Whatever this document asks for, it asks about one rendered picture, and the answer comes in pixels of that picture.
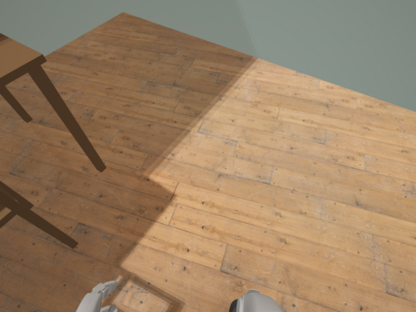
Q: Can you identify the chair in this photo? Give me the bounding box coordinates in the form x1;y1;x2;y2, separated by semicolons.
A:
0;181;78;249

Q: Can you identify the right robot thigh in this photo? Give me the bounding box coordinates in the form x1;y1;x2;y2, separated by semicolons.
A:
237;292;284;312

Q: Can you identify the table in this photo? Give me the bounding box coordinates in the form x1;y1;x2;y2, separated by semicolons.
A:
0;33;107;172

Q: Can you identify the left robot hand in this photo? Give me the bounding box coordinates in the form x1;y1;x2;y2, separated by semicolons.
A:
76;281;118;312

